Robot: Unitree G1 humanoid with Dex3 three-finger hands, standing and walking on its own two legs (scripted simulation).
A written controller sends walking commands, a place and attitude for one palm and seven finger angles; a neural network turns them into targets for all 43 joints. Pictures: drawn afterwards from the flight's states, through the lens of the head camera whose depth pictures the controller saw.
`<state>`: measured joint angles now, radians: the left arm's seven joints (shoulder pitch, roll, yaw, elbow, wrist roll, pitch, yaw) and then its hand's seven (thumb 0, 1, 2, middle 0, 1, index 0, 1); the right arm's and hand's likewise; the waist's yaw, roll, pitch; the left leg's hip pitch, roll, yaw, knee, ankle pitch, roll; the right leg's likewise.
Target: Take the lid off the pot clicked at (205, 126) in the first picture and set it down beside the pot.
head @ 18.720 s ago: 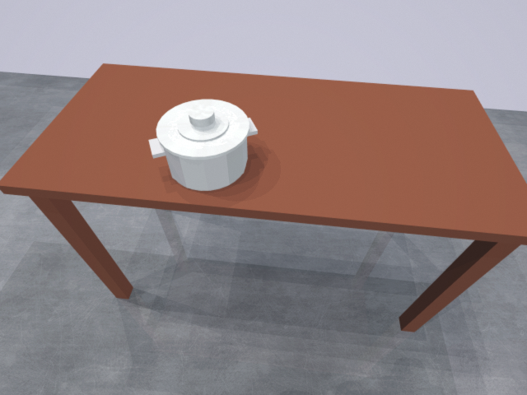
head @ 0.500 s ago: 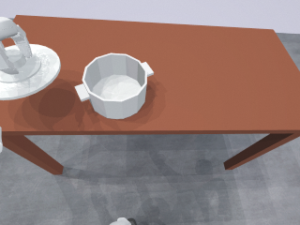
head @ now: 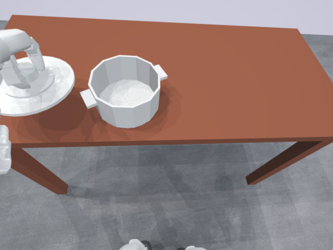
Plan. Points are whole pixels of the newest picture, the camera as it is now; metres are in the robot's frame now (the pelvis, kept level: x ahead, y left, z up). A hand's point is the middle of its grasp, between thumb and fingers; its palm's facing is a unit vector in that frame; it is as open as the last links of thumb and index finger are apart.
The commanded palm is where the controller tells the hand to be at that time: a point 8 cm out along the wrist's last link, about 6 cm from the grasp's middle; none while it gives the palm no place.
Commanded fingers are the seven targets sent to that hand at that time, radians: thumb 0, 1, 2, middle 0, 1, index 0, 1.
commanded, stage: lower the lid onto the table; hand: left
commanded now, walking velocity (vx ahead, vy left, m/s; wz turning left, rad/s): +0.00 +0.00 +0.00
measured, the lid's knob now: (24, 72) +0.51 +0.30 +0.09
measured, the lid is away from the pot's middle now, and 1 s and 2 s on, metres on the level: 0.23 0.23 0.24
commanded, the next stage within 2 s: open the fingers wide in 1.54 s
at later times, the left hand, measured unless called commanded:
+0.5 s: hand (24, 75) +0.51 +0.30 +0.09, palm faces -0.48 -0.15 -0.86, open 8.1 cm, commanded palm +0.57 +0.30 +0.15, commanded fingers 0.00 0.60 0.92 -0.78 -1.08 -0.81 -1.09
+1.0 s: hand (30, 90) +0.49 +0.30 +0.05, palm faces -0.51 -0.12 -0.85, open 8.1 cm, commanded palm +0.58 +0.30 +0.11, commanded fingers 0.00 0.60 0.92 -0.78 -1.08 -0.81 -1.09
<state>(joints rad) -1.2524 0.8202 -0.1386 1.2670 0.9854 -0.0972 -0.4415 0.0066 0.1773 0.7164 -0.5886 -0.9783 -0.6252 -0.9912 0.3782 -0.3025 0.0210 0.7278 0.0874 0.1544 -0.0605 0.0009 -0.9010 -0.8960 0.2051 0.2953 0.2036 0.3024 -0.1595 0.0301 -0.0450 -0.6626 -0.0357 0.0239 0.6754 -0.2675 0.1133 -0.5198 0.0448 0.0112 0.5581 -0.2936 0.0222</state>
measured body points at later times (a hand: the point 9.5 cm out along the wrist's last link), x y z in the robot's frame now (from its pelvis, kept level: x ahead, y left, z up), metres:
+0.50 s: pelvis +0.01 -0.01 -0.01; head +0.12 +0.02 +0.43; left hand +0.53 +0.30 +0.14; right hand -0.02 -0.30 -0.11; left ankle +0.03 +0.04 -0.72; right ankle -0.02 -0.15 -0.72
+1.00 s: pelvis +0.00 +0.00 -0.02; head +0.12 +0.03 +0.41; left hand +0.52 +0.30 +0.10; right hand -0.02 -0.29 -0.12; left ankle +0.03 +0.04 -0.72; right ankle -0.02 -0.15 -0.72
